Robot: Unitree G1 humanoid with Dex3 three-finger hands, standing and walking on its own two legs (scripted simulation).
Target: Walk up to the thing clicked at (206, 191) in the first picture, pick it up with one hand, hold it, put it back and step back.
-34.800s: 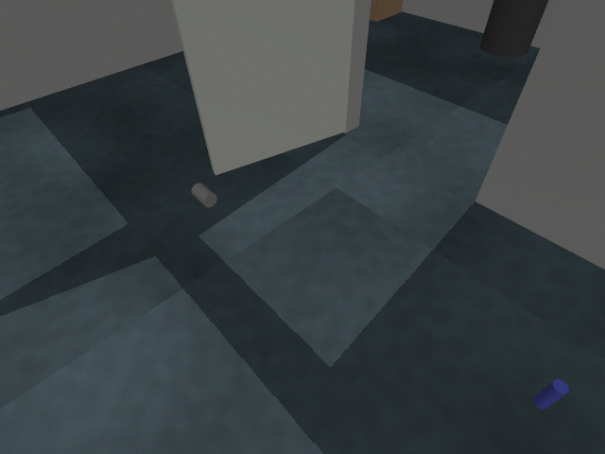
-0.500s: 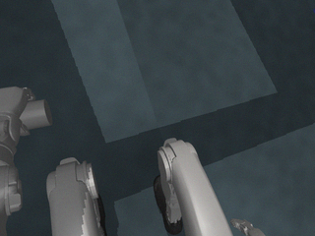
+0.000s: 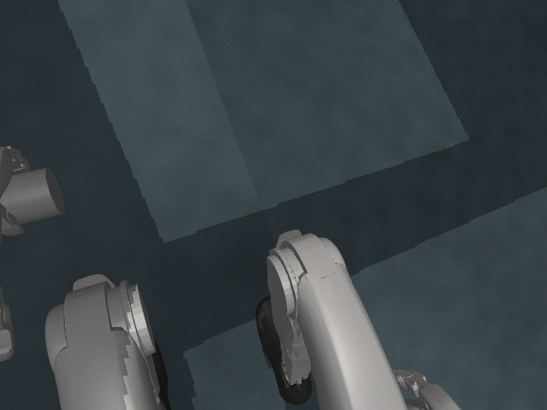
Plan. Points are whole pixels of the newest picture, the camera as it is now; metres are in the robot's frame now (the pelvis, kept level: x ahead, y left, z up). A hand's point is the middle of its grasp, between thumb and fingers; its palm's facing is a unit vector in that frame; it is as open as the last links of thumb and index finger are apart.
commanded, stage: rest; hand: left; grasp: from above
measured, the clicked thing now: (11, 201) +0.45 +0.30 -0.23
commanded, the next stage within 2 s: open in 1.12 s
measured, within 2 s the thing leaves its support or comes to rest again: rests again in 1.68 s
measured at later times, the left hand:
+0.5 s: hand (12, 199) +0.46 +0.30 -0.23, palm faces -0.46 -0.12 -0.88, open 9.5 cm
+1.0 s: hand (14, 199) +0.46 +0.30 -0.25, palm faces -0.44 -0.12 -0.89, open 9.6 cm
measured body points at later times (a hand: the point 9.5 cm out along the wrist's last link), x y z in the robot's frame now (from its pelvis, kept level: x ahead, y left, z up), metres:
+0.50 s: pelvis +0.00 +0.00 -0.02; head +0.27 +0.09 +0.33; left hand +0.48 +0.30 -0.18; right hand +0.05 -0.26 -0.11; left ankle +0.08 +0.14 -0.29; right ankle +0.10 -0.12 -0.29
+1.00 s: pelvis +0.00 +0.01 -0.03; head +0.27 +0.10 +0.32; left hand +0.48 +0.31 -0.20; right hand +0.04 -0.26 -0.10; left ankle +0.08 +0.14 -0.29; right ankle +0.10 -0.12 -0.29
